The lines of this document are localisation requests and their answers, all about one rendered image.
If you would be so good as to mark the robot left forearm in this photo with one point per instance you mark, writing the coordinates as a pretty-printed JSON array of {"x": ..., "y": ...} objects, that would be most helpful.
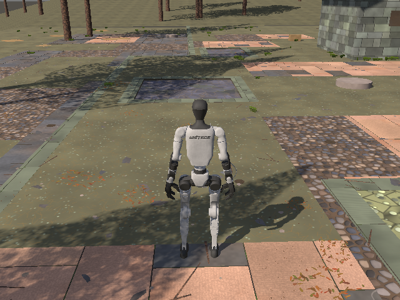
[{"x": 172, "y": 170}]

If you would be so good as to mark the left robot hand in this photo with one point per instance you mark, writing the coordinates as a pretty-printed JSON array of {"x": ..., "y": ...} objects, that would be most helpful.
[{"x": 169, "y": 190}]

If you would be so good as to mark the robot right forearm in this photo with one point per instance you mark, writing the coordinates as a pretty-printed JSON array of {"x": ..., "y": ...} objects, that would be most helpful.
[{"x": 227, "y": 170}]

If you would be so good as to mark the robot left foot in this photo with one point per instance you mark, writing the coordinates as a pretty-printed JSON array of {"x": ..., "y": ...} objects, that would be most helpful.
[{"x": 184, "y": 253}]

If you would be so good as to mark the left robot shin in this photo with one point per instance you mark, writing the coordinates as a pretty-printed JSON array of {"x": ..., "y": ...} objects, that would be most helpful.
[{"x": 184, "y": 228}]

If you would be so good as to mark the right robot upper arm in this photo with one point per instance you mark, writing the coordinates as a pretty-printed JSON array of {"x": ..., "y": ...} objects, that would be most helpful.
[{"x": 221, "y": 141}]

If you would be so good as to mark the left robot upper arm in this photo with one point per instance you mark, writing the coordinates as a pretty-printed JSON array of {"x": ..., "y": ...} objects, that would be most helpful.
[{"x": 177, "y": 144}]

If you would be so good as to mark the right robot hand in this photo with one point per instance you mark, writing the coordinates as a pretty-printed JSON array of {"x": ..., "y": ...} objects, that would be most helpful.
[{"x": 231, "y": 190}]

